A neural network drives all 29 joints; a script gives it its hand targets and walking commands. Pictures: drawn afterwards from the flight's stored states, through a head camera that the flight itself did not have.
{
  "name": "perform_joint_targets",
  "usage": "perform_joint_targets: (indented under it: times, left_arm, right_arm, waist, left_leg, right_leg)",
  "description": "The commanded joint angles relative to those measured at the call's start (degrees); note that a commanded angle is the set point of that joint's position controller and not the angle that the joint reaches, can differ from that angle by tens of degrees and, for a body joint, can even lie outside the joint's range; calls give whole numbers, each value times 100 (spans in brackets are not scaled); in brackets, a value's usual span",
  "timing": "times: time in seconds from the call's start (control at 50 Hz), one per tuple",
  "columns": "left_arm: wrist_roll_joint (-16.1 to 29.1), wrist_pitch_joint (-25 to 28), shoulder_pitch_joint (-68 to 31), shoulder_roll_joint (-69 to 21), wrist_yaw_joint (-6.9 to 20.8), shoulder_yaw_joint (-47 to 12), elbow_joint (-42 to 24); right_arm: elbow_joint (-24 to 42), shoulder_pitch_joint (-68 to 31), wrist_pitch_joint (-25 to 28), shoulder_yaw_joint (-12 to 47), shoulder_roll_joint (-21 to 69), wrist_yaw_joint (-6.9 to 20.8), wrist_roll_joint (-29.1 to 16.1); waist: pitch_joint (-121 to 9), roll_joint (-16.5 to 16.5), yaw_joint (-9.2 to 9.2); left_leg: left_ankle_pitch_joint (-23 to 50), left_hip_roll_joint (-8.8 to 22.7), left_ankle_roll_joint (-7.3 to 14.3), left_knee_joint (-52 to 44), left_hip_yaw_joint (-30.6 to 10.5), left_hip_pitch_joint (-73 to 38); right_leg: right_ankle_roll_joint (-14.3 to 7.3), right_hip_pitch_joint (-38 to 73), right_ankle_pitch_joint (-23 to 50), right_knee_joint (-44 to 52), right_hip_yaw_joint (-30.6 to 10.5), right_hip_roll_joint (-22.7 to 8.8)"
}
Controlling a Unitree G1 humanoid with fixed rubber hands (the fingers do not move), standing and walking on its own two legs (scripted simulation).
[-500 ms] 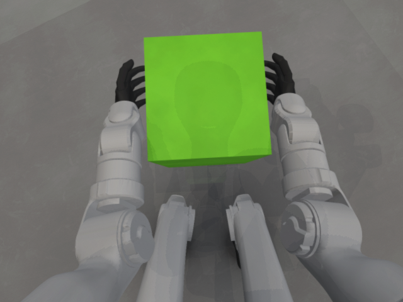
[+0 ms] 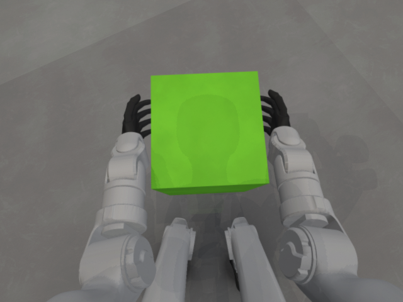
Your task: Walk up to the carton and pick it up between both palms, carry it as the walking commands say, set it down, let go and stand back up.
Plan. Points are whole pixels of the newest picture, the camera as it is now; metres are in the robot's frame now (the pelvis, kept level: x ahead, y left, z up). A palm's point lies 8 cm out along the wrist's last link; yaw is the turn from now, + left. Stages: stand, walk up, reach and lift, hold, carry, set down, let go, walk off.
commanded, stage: reach and lift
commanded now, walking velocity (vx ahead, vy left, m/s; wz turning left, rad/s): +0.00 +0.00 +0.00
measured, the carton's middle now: (206, 144) +0.43 +0.01 -0.12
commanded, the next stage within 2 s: none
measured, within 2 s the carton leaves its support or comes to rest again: neither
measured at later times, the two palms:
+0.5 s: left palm (121, 132) +0.41 +0.15 +0.02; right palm (293, 125) +0.42 -0.14 +0.02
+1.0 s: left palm (103, 128) +0.39 +0.16 +0.09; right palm (311, 118) +0.40 -0.14 +0.09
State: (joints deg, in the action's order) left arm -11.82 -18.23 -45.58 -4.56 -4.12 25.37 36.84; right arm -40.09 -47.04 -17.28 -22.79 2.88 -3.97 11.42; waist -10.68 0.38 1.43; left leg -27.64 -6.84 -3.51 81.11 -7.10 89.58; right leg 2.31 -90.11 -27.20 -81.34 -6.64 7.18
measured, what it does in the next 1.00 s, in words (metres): rises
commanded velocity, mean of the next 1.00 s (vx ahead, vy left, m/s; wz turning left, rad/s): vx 0.00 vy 0.00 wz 0.00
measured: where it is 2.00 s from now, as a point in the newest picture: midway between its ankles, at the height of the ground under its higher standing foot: (207, 273)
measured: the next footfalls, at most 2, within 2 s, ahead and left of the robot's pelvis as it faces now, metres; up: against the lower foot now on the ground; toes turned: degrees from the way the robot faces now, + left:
none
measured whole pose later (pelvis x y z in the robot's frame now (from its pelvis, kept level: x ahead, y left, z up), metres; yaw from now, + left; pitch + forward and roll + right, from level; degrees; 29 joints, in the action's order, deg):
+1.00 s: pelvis +0.04 +0.00 +0.13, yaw +0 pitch +21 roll +0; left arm -13.7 -17.1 -26.2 -9.4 -2.5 22.9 30.9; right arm -34.9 -28.4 -16.1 -19.7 7.7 -2.5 13.9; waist -7.4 0.1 1.4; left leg -18.6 -4.6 -2.0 47.0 -8.7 49.1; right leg 1.0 -49.6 -18.3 -47.3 -8.7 5.4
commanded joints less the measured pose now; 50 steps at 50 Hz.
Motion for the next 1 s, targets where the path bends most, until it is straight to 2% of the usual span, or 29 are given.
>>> perform_joint_targets:
  times: [0.0,0.54,0.98]
  left_arm:
    - [794,162,-3565,-6102,1309,-3329,144]
    - [635,415,-1915,-6162,1324,-3547,-75]
    - [460,167,-1174,-6298,1511,-3713,-356]
  right_arm:
    - [-109,-3421,123,3089,6178,1290,-733]
    - [53,-1802,407,3414,6325,1272,-579]
    - [350,-1050,186,3591,6524,1503,-379]
  waist:
    - [-4901,80,44]
    - [-3827,84,49]
    - [-3018,18,21]
  left_leg:
    - [1512,-328,115,-1005,820,-2781]
    - [2222,-185,166,-2563,536,-4439]
    - [2635,-5,186,-3973,390,-5866]
  right_leg:
    - [-113,3149,1461,1026,694,300]
    - [-153,4815,2215,2587,331,139]
    - [-178,6235,2672,3991,230,-18]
